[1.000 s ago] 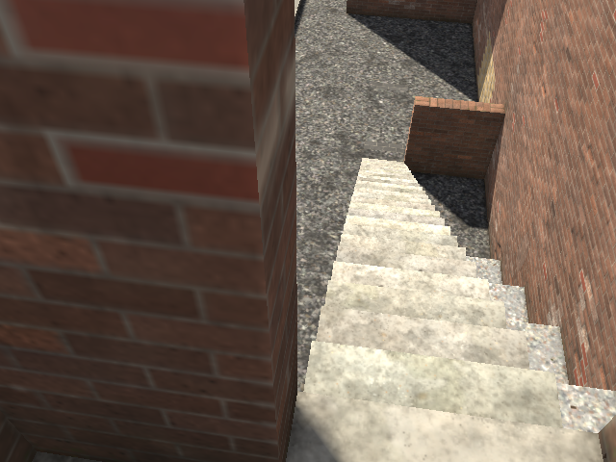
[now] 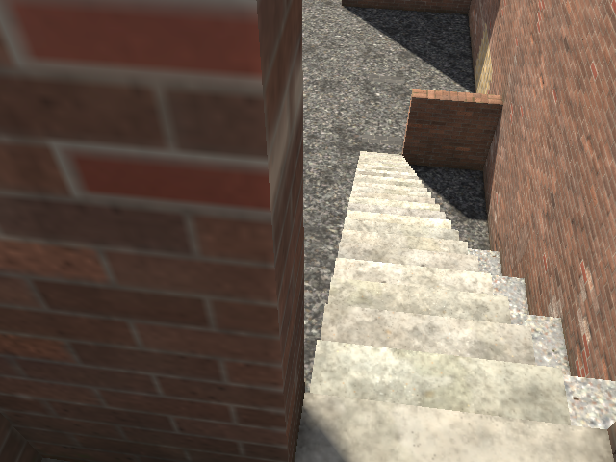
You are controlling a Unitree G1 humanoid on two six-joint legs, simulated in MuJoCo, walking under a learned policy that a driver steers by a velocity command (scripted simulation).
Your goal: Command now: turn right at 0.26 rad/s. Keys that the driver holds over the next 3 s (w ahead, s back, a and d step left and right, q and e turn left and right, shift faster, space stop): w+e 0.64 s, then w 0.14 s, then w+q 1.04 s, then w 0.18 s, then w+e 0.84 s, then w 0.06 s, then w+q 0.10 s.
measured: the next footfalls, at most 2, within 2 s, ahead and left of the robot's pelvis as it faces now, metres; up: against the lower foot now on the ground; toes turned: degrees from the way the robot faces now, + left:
right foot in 0.38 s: -0.01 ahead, -0.17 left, +0.00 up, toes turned -14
left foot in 0.96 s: +0.03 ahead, -0.07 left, +0.00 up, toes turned -21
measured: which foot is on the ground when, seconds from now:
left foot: down 0.00-0.38, up 0.40-0.94, down 0.96-1.00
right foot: down 0.00-0.04, up 0.06-0.36, down 0.38-0.98, up 1.00-1.00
